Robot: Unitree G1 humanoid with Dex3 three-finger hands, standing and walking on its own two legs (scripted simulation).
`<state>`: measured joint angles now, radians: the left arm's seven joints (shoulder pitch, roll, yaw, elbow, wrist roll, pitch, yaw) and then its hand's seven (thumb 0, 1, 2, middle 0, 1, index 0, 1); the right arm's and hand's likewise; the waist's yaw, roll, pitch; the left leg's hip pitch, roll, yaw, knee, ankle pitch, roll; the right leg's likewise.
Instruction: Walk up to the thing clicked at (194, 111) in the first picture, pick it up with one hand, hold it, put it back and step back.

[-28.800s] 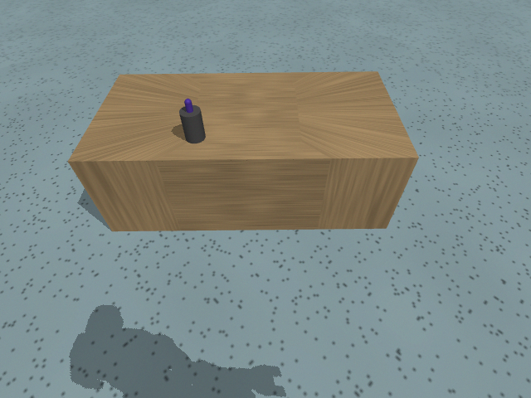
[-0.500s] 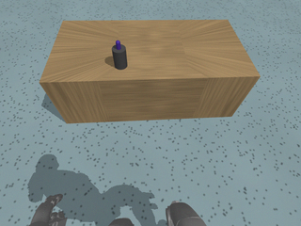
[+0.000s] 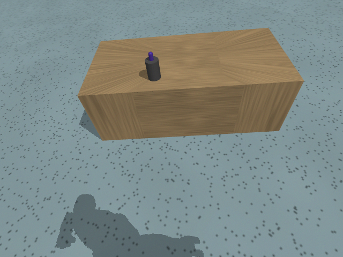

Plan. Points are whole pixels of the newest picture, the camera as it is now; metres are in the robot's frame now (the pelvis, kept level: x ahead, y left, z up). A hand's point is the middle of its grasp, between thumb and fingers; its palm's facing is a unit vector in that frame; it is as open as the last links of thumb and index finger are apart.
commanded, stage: step back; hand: left
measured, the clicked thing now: (152, 65) +1.13 +0.21 -0.22
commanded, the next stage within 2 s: stand in 0.86 s
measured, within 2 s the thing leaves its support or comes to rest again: neither
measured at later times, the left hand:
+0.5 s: hand out of the picture +0.10 +0.25 -0.13, palm faces +0.03 -0.92 -0.39, open 7.4 cm
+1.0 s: hand out of the picture +0.14 +0.28 -0.14, palm faces -0.01 -0.94 -0.35, open 7.4 cm
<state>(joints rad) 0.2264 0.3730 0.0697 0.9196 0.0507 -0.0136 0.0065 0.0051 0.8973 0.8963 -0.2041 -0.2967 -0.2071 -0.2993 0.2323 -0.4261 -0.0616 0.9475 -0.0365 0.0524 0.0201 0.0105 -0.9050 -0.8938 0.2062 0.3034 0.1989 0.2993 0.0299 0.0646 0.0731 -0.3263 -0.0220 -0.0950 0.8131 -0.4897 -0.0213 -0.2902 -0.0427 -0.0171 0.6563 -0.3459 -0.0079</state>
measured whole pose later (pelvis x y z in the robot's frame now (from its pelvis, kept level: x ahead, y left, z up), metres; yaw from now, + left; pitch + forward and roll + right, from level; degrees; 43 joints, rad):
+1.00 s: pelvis +0.06 +0.03 +0.02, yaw +0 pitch -2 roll +0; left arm 0.11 0.36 0.00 1.09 0.00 -0.02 0.00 0.00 0.90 0.90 -0.20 -0.30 -0.20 -0.30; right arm 0.05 -0.34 -0.01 1.08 -0.01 -0.02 0.02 0.01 -0.90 -0.89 0.21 0.30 0.20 0.30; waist 0.02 0.00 0.07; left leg -0.22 0.02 0.00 0.48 -0.23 -0.01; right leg -0.16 -0.03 -0.02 0.46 -0.26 0.03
